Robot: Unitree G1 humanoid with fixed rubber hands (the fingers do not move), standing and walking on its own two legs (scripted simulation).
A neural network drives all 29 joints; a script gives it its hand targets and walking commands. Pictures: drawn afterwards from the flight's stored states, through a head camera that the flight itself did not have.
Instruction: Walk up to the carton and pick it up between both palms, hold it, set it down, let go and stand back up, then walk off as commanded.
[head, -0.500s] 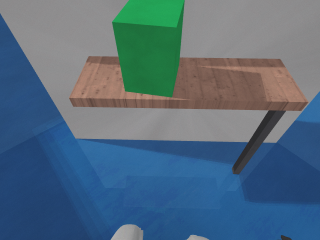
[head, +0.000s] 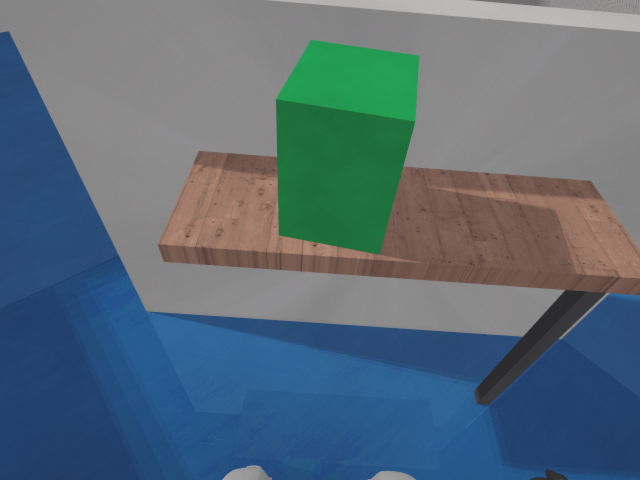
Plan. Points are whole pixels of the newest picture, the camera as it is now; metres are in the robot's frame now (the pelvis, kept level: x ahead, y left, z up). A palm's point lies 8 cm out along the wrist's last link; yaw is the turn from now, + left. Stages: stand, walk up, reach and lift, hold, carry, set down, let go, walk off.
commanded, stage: walk up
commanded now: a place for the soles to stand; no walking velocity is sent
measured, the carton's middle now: (345, 149) +0.62 -0.03 +0.09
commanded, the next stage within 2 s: none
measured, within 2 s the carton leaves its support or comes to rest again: neither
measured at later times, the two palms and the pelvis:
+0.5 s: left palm out of the picture +0.08 +0.28 -0.09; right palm (578, 459) +0.19 -0.34 -0.07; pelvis +0.08 -0.02 +0.00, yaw +2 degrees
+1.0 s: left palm (110, 416) +0.23 +0.29 -0.10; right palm (534, 383) +0.30 -0.32 -0.08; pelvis +0.19 -0.01 -0.01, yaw +1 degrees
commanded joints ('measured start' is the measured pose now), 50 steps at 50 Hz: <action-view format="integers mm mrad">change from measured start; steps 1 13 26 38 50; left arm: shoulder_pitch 69 385 102 64 128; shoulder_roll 296 399 400 286 344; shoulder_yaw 132 182 154 124 126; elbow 8 63 -23 10 23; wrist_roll -16 10 -8 -18 -8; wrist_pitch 19 -43 -44 25 -24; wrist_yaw -11 28 22 -1 48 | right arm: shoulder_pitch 35 -95 -54 89 9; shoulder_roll -331 -109 -231 -344 -143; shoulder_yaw -107 -46 -81 -108 -33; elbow -21 -127 -65 -4 -59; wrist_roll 14 6 16 18 65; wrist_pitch -40 2 -18 -53 -9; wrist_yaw -18 -7 16 -43 -47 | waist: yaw -18 145 41 -31 25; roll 169 -300 -161 110 -225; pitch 70 -124 -164 70 -247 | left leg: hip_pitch -103 -639 -241 -4 -186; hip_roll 227 -101 56 289 18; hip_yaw -387 -18 -3 -388 23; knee -580 434 33 -483 329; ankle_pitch -564 -268 -54 -243 115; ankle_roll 174 -8 11 175 6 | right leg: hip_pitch -214 464 209 -308 301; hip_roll -47 -289 -260 -61 -194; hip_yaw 25 706 332 54 418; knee -54 -934 -759 -54 -640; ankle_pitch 95 -324 15 80 766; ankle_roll -18 -131 -255 -5 -141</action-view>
